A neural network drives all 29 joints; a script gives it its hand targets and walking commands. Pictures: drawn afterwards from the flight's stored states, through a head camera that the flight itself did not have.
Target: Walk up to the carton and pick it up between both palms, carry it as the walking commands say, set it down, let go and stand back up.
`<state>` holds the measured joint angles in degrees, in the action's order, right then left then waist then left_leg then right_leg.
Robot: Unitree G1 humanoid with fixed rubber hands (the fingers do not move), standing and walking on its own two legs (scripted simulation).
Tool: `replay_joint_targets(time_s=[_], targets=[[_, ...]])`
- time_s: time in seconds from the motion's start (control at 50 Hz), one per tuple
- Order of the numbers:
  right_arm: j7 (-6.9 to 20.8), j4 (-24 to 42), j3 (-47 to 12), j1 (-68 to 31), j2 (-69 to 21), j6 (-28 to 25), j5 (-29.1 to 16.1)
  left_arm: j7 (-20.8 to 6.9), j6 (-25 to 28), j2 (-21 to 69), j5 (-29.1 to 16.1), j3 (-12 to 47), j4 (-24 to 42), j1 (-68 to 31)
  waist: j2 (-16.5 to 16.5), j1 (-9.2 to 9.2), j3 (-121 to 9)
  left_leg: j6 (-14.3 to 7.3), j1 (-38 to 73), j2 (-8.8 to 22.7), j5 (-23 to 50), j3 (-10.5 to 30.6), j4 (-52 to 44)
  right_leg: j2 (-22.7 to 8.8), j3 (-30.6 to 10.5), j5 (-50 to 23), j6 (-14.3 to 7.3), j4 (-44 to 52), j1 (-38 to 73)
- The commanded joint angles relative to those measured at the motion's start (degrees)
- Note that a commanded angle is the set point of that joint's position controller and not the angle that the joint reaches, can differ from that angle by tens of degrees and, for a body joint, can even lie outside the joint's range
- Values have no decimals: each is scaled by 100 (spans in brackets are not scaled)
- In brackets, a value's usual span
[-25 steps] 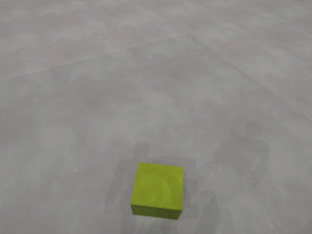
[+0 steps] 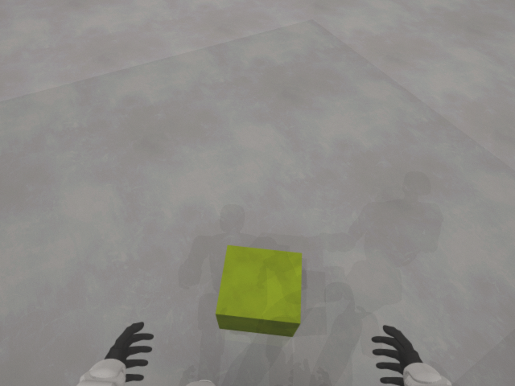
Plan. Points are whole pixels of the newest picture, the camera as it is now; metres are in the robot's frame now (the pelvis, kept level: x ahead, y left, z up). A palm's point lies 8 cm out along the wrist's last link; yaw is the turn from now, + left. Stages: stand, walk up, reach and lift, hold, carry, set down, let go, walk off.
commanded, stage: reach and lift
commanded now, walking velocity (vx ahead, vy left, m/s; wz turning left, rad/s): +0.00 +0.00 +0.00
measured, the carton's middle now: (260, 291) +0.47 -0.01 -0.66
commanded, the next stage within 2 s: none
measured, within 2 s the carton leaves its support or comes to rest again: neither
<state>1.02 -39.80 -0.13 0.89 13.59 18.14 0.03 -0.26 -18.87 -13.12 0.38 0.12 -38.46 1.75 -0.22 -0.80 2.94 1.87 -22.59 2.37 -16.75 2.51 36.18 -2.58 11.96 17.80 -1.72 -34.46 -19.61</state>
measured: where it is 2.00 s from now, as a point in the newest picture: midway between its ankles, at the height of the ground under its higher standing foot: outside the picture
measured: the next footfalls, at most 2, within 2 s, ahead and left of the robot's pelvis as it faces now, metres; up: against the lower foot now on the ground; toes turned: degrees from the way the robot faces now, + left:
none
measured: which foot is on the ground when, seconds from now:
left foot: down 0.00-1.00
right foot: down 0.00-1.00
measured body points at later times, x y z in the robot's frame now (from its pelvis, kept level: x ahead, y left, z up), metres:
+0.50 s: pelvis -0.04 +0.01 -0.05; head +0.15 +0.03 +0.36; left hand +0.26 +0.23 -0.18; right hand +0.24 -0.22 -0.17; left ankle +0.02 +0.14 -0.73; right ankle +0.00 -0.09 -0.73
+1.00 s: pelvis -0.06 +0.01 -0.08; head +0.23 +0.01 +0.27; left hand +0.42 +0.23 -0.20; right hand +0.38 -0.21 -0.21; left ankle +0.02 +0.14 -0.73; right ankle +0.00 -0.09 -0.73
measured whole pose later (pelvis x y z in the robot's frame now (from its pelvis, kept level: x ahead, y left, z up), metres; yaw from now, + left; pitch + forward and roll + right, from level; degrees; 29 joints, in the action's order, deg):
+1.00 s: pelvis -0.06 +0.01 -0.08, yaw -4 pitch +36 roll -3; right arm -2.0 -45.1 7.8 -48.6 13.6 9.6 -2.7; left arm -0.1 -8.3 -22.9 -2.4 -8.7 -44.9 -49.4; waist -0.1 0.5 3.2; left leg 1.8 -77.3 3.7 -16.6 2.5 57.6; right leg -2.6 10.4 16.2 -2.8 -54.5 -74.3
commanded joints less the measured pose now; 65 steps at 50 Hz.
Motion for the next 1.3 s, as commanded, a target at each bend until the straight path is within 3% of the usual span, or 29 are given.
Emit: replay_joint_targets(time_s=[0.0, 0.14, 0.18, 0.22, 0.32, 0.36, 0.4, 0.44, 0.5, 0.54, 0.58, 0.62, 0.64, 0.66, 0.68, 0.7, 0.76, 0.78, 0.82, 0.86, 0.88, 0.9, 0.94, 0.98, 1.02, 1.04, 1.06, 1.16, 1.28], targets=[[89, 703, 421, 554, 224, 22, 246, -126, -15, -437, 198, -591, 690, 65, -310, 176, -591, -387, -102, -377, 1239, -260, -221, 283, -1322, -1567, 144, 406, 78], [-2, 439, 890, -503, 378, -1084, 278, -51, 1084, -520, 306, -1110, 598, -723, -13, 261, -2089, -238, -1217, -343, 2259, -99, 619, 305, -1463, -3599, 207, -724, -188], [18, 498, 787, -798, 558, -1212, -17, -8, 1138, -610, 162, -1026, 362, -553, -32, 144, -2420, -162, -1259, -406, 2379, -98, 822, 428, -1345, -3335, 238, -921, -436], [10, 226, 839, -565, 651, -1224, -97, 64, 1156, -494, 254, -984, 421, -563, 579, 154, -2574, -33, -1318, -363, 2013, -127, 981, 381, -1466, -2610, 116, -991, -1057], [80, 692, 1075, -1613, 953, -1261, -434, 241, 1124, -435, -76, -926, 1258, -1700, 391, 76, -3601, -85, -918, -329, 1746, -118, 1203, 511, -1317, -1469, 39, -1164, -1954], [47, 515, 1408, -2042, 1301, -1113, -393, 326, 1050, -556, -5, -1020, 1465, -2363, 867, 106, -3632, 44, -1253, -361, 1125, -298, 1345, 465, -1337, -983, 18, -1304, -2063], [19, 656, 1563, -2338, 1366, -1024, -427, 313, 981, -863, -43, -1095, 1469, -2783, 525, 197, -4015, -34, -1229, -408, 1088, -261, 1303, 487, -1325, -1056, 51, -1262, -1942], [64, 539, 1520, -2812, 1417, -841, -606, 395, 776, -710, -66, -987, 1543, -3370, 1185, 83, -3662, 57, -1442, -318, 825, -238, 1233, 538, -1262, -634, 47, -1470, -2542], [125, 313, 1578, -3082, 1334, -661, -511, 418, 547, -667, 58, -1193, 907, -3703, 860, 179, -3517, 47, -1430, -333, 301, -232, 1371, 543, -1262, -104, 16, -1371, -2841], [209, 319, 1666, -3394, 1316, -561, -598, 450, 439, -692, 98, -1214, 692, -3660, 946, -37, -3369, 23, -1603, -347, 50, -275, 1259, 555, -1158, 45, 62, -1477, -2942], [127, 26, 1662, -3407, 1157, -591, -593, 398, 484, -559, 117, -1232, 188, -3489, 1090, -36, -3486, 81, -2000, -430, 478, -326, 1398, 507, -1271, -473, 67, -1520, -2794], [114, 412, 1751, -4055, 1267, -742, -497, 340, 634, -719, 25, -1386, 325, -4303, 607, 189, -3504, 62, -2265, -381, 395, -275, 1516, 499, -1309, -432, 111, -1566, -3028], [80, 88, 1810, -3809, 1230, -725, -456, 333, 632, -495, 66, -1234, 109, -4014, 914, 242, -3850, 33, -2213, -399, 764, -348, 1489, 576, -1218, -939, 114, -1687, -2857], [4, 450, 1822, -4283, 1378, -806, -538, 337, 775, -1047, 105, -1557, 546, -4433, 674, -11, -4242, 18, -2181, -450, 1001, -439, 1750, 551, -1358, -1079, 152, -1810, -2663], [-53, 346, 1966, -4323, 1411, -862, -482, 322, 779, -1043, 87, -1481, 154, -4467, 516, 288, -4005, -2, -2491, -398, 1200, -319, 1747, 556, -1319, -1360, 205, -1851, -2932], [-94, 237, 1754, -4214, 1133, -924, -594, 294, 933, -1041, 138, -1727, -7, -4229, 596, -22, -4600, -47, -2489, -498, 1647, -431, 1915, 519, -1478, -1900, 216, -1879, -2525], [-227, 321, 1880, -5433, 1184, -929, -735, 159, 1096, -1357, -182, -1544, 585, -6203, 924, 216, -4842, -70, -2894, -505, 1307, -464, 1966, 497, -1622, -1803, 169, -2002, -2678], [-264, 324, 1731, -5022, 1021, -901, -808, 132, 1083, -1424, -218, -1618, 298, -5439, 472, 138, -5231, -198, -2534, -500, 1680, -398, 1846, 535, -1513, -1995, 207, -1923, -2176], [-331, -84, 1815, -4985, 983, -997, -726, 68, 1199, -1505, -172, -1746, 124, -5721, 568, 250, -5429, -150, -3069, -504, 2179, -405, 2017, 526, -1680, -2971, 206, -2189, -2178], [-391, 229, 1864, -5805, 1055, -1068, -835, -28, 1302, -1724, -222, -1753, 241, -6469, 770, 229, -5960, -198, -3308, -536, 1797, -444, 2069, 487, -1717, -2613, 212, -2174, -1899], [-414, -61, 1997, -5805, 1317, -1065, -744, -22, 1252, -1634, -424, -1611, -144, -6434, 886, 479, -5921, -175, -3383, -533, 1805, -413, 2140, 506, -1563, -2629, 199, -2383, -2118], [-451, 100, 1895, -6009, 1184, -1062, -816, -83, 1281, -1882, -357, -1758, -119, -6633, 837, 236, -6096, -215, -3169, -477, 1927, -348, 2106, 471, -1733, -2680, 182, -2197, -2237], [-390, -480, 1847, -5866, 1151, -1034, -758, -89, 1258, -1717, -429, -1701, -853, -6303, 844, 291, -5881, -191, -3098, -511, 2166, -319, 2083, 548, -1489, -2624, 249, -2375, -2497], [-385, -11, 2148, -6502, 1461, -1127, -805, -52, 1336, -1837, -381, -1686, -391, -7002, 1293, 368, -6303, -136, -2314, -440, 2629, -123, 2251, 587, -1514, -2476, 201, -2265, -3245], [-439, -142, 1966, -6931, 1320, -1132, -682, -106, 1303, -1894, -456, -1910, -901, -7280, 750, 201, -6343, -165, -3343, -492, 2169, -267, 2310, 542, -1603, -2614, 128, -2379, -2723], [-398, 280, 2265, -6985, 1539, -1163, -655, -57, 1323, -1850, -419, -1742, -115, -7686, 1077, 507, -7472, -185, -2617, -512, 2747, -174, 2396, 595, -1517, -3222, 159, -2506, -2507], [-424, -83, 2094, -7181, 1408, -1161, -694, -25, 1302, -1797, -457, -1797, -643, -7557, 951, 289, -6818, -157, -2931, -494, 2747, -178, 2301, 568, -1451, -3050, 191, -2517, -2851], [-368, -648, 2391, -7625, 1544, -1112, -461, 48, 1229, -1722, -362, -1816, -1041, -8363, 1240, 254, -6480, -114, -2541, -510, 2617, -149, 2506, 615, -1461, -2038, 166, -2398, -4216], [-382, -443, 2692, -7677, 1710, -1175, -298, 151, 1294, -1901, -152, -2122, -433, -8441, 1115, 308, -7398, -62, -2322, -575, 3578, -122, 2705, 675, -1338, -3142, 136, -2664, -3687]])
